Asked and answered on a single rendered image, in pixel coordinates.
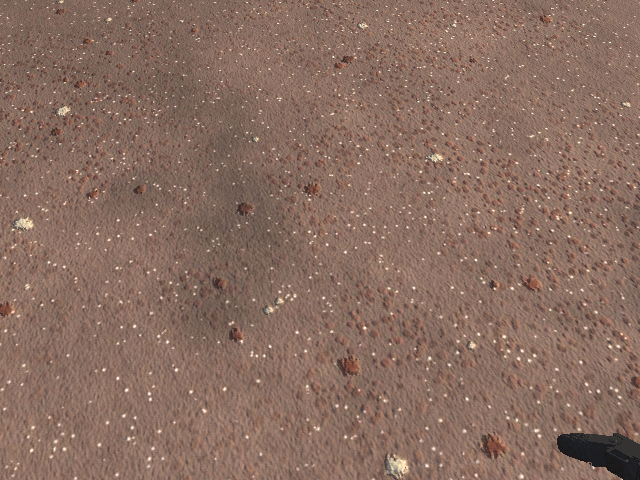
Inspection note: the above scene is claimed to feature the right robot hand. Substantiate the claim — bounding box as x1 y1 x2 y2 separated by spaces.
557 433 640 480

